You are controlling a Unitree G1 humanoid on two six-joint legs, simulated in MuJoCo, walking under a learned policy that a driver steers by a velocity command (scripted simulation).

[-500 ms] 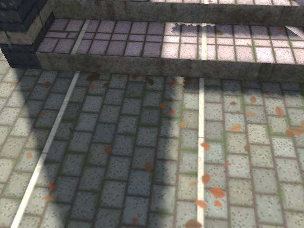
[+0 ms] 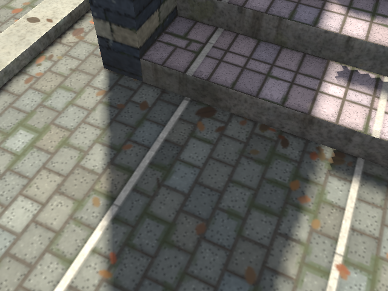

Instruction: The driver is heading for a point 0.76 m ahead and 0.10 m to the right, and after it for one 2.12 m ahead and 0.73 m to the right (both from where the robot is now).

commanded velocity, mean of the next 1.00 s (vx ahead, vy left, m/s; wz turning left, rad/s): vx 0.50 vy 0.00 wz -0.23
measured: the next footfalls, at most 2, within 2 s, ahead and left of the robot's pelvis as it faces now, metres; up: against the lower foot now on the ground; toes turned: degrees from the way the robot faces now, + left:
right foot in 0.44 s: +0.43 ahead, -0.12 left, +0.00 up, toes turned +0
left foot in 0.90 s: +0.72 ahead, +0.04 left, +0.00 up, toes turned -20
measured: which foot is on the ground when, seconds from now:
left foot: down 0.00-0.44, up 0.46-0.88, down 0.90-1.00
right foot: up 0.00-0.42, down 0.44-0.90, up 0.92-1.00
